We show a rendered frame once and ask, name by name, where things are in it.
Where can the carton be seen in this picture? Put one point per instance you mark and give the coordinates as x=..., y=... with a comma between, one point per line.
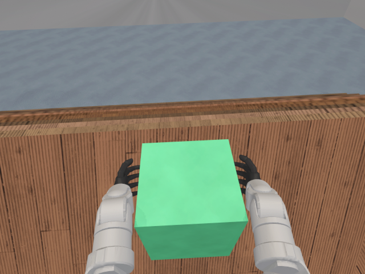
x=189, y=201

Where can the right robot hand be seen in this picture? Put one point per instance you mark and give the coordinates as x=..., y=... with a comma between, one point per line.
x=250, y=174

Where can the left robot hand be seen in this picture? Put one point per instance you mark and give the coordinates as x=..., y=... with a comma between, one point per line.
x=124, y=170

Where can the robot left forearm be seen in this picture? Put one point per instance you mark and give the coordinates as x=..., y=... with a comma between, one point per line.
x=112, y=248

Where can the robot right forearm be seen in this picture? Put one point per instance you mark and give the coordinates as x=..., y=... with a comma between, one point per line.
x=275, y=249

